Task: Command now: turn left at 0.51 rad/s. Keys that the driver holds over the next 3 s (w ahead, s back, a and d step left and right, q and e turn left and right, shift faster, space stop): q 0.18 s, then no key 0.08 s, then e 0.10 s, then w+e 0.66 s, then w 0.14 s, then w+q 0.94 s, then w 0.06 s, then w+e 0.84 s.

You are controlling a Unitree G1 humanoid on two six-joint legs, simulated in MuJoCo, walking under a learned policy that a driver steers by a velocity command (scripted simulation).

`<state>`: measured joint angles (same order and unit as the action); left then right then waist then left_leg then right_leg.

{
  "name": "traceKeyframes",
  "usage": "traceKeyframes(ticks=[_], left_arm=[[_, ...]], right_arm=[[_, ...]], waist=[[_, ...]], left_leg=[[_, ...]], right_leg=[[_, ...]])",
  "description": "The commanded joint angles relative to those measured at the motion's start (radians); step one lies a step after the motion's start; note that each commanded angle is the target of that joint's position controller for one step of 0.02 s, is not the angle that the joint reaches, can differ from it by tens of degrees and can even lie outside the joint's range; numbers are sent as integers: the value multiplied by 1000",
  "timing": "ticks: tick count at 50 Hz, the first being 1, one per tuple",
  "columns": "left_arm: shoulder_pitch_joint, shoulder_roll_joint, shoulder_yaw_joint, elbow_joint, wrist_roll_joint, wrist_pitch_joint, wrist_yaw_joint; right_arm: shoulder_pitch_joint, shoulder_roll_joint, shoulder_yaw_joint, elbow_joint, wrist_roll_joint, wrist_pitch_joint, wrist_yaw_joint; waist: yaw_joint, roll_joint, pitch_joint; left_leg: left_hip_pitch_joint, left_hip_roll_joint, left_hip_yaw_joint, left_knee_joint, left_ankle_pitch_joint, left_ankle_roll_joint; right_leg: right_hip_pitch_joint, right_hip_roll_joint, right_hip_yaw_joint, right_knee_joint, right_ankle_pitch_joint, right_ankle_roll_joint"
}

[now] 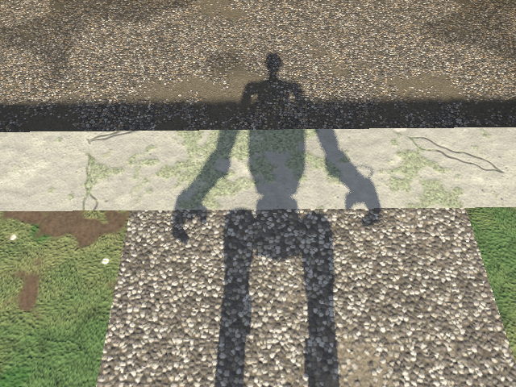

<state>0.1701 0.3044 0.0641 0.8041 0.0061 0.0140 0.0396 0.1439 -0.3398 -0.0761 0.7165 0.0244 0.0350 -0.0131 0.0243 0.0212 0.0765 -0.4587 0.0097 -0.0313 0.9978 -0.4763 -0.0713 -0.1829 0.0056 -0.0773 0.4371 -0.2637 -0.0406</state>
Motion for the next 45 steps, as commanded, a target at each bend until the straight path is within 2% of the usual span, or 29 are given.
traceKeyframes(ticks=[1, 3, 5, 7, 8, 9, 10, 11, 12, 13, 14, 16, 18, 19, 20, 22, 24, 28, 33, 36, 37, 38, 39, 40, 41, 42, 43, 44, 45], left_arm=[[-35, 176, 42, -62, -2, -1, 8], [-29, 199, 50, -61, -7, 9, 3], [-27, 213, 55, -57, -20, 10, -4], [-25, 192, 51, -48, -39, 0, -12], [34, 156, 42, -28, -22, -10, -20], [17, 81, 16, -74, 40, -15, -27], [-60, 118, 25, -102, 20, -16, -21], [-77, 145, 35, -103, -13, -8, -16], [-64, 151, 39, -93, -20, -2, -10], [-49, 154, 44, -71, -12, 4, -1], [-27, 156, 45, -59, -5, 9, 1], [25, 123, 37, -33, -11, 11, -5], [23, 80, 18, -22, -14, 11, -10], [11, 68, 9, -24, -13, 10, -15], [-18, 74, 6, -35, -17, 8, -19], [-57, 123, 14, -62, -30, 0, -23], [-74, 132, 15, -75, -38, -15, -24], [-72, 94, 10, -81, -36, -43, -38], [-44, 69, 0, -83, -41, -48, -68], [60, 79, 9, -50, -36, -43, -73], [146, 112, 27, -27, -41, -39, -66], [286, 195, 60, 0, -47, -37, -53], [345, 343, 86, -19, -36, -53, -53], [308, 259, 62, -41, -26, -75, -61], [252, 199, 44, -59, -22, -88, -62], [211, 160, 33, -74, -23, -93, -62], [175, 145, 26, -87, -25, -89, -59], [157, 135, 19, -99, -19, -86, -53], [155, 143, 20, -107, -17, -85, -47]], right_arm=[[-47, -48, 1, -99, 5, -8, 21], [-48, -59, 0, -113, 9, -7, 34], [-23, -76, -9, -117, 7, 2, 42], [45, -95, -26, -101, -3, 11, 37], [91, -153, -49, -98, -5, 14, 22], [119, -282, -73, -127, -15, 13, 2], [136, -247, -56, -141, -49, -13, 18], [95, -210, -46, -136, -49, -35, 26], [39, -172, -38, -129, -35, -47, 22], [-2, -138, -27, -130, -25, -49, 17], [-32, -112, -14, -129, -23, -49, 11], [-46, -53, 11, -118, -38, -55, 4], [-50, -16, 26, -91, -47, -60, 0], [-29, -26, 23, -72, -48, -59, -2], [-5, -64, 12, -57, -47, -57, -3], [32, -151, -15, -34, -39, -53, -2], [59, -147, -20, -16, -29, -61, -3], [74, -130, -26, 3, -17, -88, -5], [40, -143, -42, -6, -6, -92, 15], [14, -138, -43, -4, 8, -85, 25], [13, -111, -33, -5, 3, -89, 26], [-11, -46, -10, -25, -19, -97, 28], [-69, 16, 12, -119, -39, -119, 27], [-76, -57, -1, -107, -4, -145, 33], [-65, -98, -9, -104, 19, -161, 44], [-44, -109, -12, -83, 6, -167, 45], [-51, -114, -15, -77, -21, -171, 43], [-53, -112, -19, -76, -34, -169, 44], [-53, -98, -17, -76, -38, -165, 47]], waist=[[14, -138, -110], [18, -159, -131], [3, -166, -139], [-39, -139, -145], [-47, -17, -167], [-28, 288, -172], [-99, 172, -259], [-82, 102, -204], [-50, 93, -152], [-34, 66, -138], [-14, 79, -138], [7, 93, -174], [-1, 99, -165], [-20, 105, -164], [-48, 119, -138], [-84, 145, -71], [-97, 113, -21], [-91, 65, -12], [-62, 60, -39], [4, 34, -66], [44, 14, -96], [101, -130, -139], [97, -361, -155], [103, -208, -155], [70, -188, -87], [45, -131, -53], [28, -96, -30], [10, -100, -28], [1, -105, -32]], left_leg=[[-40, 44, 28, -118, 55, -14], [41, 30, 69, -227, 83, -3], [107, 13, 100, -341, 140, 22], [258, -24, 117, -536, 306, 76], [414, 26, 4, -600, 523, 124], [573, 316, -399, -589, 972, 275], [494, 424, -515, -626, 946, 451], [447, 371, -423, -652, 824, 429], [401, 299, -331, -658, 712, 364], [377, 256, -287, -658, 638, 317], [337, 232, -236, -661, 671, 301], [309, 198, -157, -672, 691, 293], [303, 172, -102, -684, 611, 278], [300, 166, -98, -711, 451, 275], [291, 175, -124, -750, 256, 281], [308, 232, -226, -825, -13, 303], [371, 287, -291, -861, -98, 311], [473, 316, -258, -884, -40, 306], [399, 275, -89, -865, 78, 274], [264, 232, 29, -727, 92, 229], [182, 200, 84, -601, 154, 197], [40, 117, 192, -279, 198, 127], [-339, -70, 153, 79, -96, 51], [-449, -15, -25, 206, -112, 67], [-478, 31, -39, 199, -13, 93], [-446, 63, -32, 156, 74, 99], [-410, 78, -29, 81, 141, 91], [-346, 84, -28, 25, 195, 81], [-308, 70, -12, -15, 241, 65]], right_leg=[[167, -268, 148, -103, 568, -201], [161, -277, 112, -83, 586, -188], [151, -292, 94, -43, 553, -165], [73, -260, 35, 71, 427, -89], [-57, -202, -35, 233, 249, -9], [-378, -60, -81, 553, -380, 98], [-428, 0, 99, 732, -475, 113], [-444, -31, 131, 785, -402, 107], [-443, -56, 137, 759, -309, 98], [-427, -70, 145, 722, -244, 98], [-375, -67, 137, 710, -189, 107], [-271, -64, 128, 654, -107, 121], [-200, -82, 127, 473, -70, 130], [-167, -85, 115, 395, -58, 129], [-164, -79, 96, 353, -63, 123], [-243, -62, 74, 343, -116, 101], [-344, -79, 104, 334, -148, 71], [-424, -112, 121, 324, -144, 31], [-266, -96, 41, 214, -80, 7], [-33, -32, -34, 91, 13, -13], [101, -7, -30, 77, -7, -37], [267, -111, 164, -8, -72, -102], [423, -351, 763, -189, -250, -302], [429, -391, 833, -255, -355, -343], [386, -362, 734, -252, -307, -307], [333, -313, 624, -237, -207, -268], [281, -280, 550, -237, -78, -243], [228, -248, 487, -245, 32, -224], [199, -228, 448, -252, 133, -219]])
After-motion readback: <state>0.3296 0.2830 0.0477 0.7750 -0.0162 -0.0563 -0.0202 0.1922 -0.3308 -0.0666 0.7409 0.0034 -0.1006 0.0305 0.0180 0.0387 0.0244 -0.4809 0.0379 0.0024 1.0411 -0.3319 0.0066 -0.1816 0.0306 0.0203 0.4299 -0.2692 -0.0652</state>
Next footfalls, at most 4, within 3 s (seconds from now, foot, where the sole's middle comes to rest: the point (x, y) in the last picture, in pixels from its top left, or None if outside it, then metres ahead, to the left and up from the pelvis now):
0.16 left None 0.04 0.15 -0.78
0.76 right None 0.14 -0.10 -0.78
1.20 left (262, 355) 0.52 0.05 -0.78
1.68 right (359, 289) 0.71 -0.22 -0.78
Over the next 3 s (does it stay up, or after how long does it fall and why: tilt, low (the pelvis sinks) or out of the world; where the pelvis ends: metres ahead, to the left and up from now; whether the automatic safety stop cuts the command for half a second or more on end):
stays up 1.06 -0.04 -0.01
